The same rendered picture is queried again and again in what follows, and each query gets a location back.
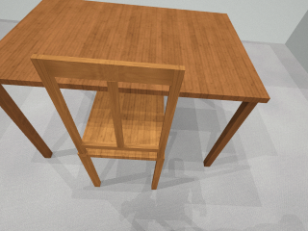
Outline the table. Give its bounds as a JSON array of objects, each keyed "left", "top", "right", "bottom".
[{"left": 0, "top": 0, "right": 270, "bottom": 167}]

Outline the chair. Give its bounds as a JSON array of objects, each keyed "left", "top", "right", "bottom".
[{"left": 30, "top": 54, "right": 186, "bottom": 190}]

